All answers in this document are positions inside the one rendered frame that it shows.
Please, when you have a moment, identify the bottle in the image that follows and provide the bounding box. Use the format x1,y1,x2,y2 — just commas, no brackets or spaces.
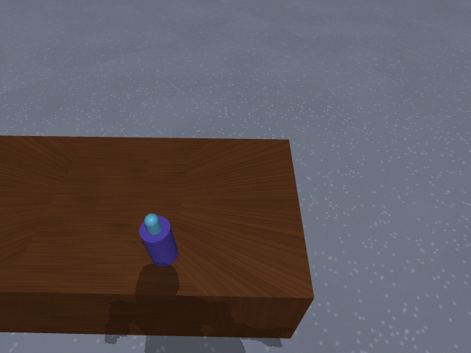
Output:
139,213,178,267

